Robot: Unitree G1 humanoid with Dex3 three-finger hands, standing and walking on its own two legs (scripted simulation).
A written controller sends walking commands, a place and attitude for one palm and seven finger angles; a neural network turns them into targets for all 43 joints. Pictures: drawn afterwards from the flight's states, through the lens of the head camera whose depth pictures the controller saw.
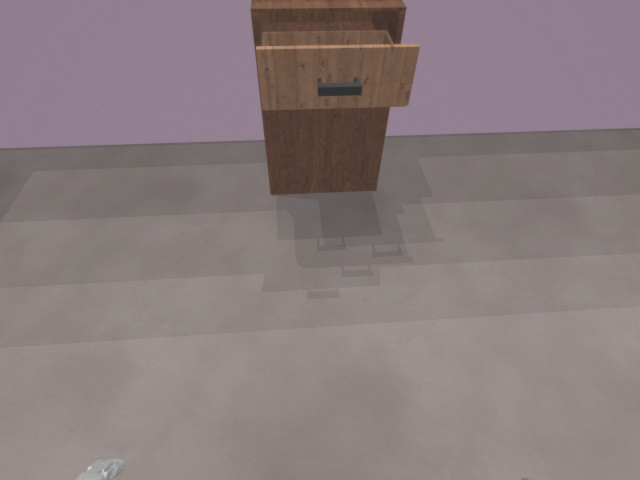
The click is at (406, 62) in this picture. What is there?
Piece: drawer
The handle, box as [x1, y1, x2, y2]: [318, 77, 361, 95]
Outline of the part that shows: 361,84 356,77 354,78 353,82 322,83 320,78 318,78 318,95 360,94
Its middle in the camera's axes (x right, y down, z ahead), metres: +0.05 -0.44 +1.11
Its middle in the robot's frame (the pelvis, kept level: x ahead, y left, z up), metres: +1.13 +0.00 -0.07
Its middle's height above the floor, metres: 0.70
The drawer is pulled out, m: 0.28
